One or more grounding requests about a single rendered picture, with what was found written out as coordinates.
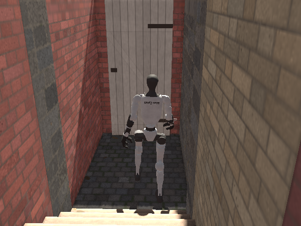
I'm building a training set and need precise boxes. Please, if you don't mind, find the robot right hand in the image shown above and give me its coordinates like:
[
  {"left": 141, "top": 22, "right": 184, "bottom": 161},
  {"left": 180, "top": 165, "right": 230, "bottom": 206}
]
[{"left": 163, "top": 122, "right": 174, "bottom": 130}]

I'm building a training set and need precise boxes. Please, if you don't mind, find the right robot forearm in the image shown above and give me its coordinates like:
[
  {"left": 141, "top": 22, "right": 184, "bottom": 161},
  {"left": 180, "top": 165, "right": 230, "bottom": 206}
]
[{"left": 168, "top": 114, "right": 174, "bottom": 126}]

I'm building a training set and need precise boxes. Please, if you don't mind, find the left robot upper arm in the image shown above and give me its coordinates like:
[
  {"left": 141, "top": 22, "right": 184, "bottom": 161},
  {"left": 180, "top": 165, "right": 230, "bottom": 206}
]
[{"left": 130, "top": 94, "right": 142, "bottom": 121}]

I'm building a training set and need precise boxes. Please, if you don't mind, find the right robot upper arm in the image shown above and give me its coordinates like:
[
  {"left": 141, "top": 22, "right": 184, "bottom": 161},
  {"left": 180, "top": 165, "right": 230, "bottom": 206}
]
[{"left": 162, "top": 95, "right": 172, "bottom": 121}]

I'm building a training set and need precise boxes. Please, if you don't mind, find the robot left hand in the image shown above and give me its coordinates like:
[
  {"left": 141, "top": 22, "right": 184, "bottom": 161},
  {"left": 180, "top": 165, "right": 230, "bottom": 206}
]
[{"left": 121, "top": 135, "right": 132, "bottom": 149}]

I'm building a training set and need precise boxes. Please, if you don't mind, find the robot foot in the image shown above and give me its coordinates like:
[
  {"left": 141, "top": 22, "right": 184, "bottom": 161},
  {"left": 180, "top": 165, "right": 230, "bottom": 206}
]
[
  {"left": 155, "top": 190, "right": 163, "bottom": 203},
  {"left": 135, "top": 172, "right": 141, "bottom": 181}
]

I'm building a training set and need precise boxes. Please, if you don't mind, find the left robot forearm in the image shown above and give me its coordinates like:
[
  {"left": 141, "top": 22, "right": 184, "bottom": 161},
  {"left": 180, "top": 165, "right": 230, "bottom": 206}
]
[{"left": 123, "top": 114, "right": 134, "bottom": 137}]

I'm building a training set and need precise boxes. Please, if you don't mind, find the left robot foot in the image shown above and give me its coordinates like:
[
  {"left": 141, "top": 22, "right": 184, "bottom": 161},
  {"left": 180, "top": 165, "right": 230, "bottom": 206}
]
[{"left": 135, "top": 172, "right": 141, "bottom": 181}]

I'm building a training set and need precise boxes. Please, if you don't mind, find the right robot foot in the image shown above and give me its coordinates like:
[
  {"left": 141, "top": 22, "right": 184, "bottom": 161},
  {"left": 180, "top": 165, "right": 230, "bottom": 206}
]
[{"left": 155, "top": 190, "right": 163, "bottom": 203}]

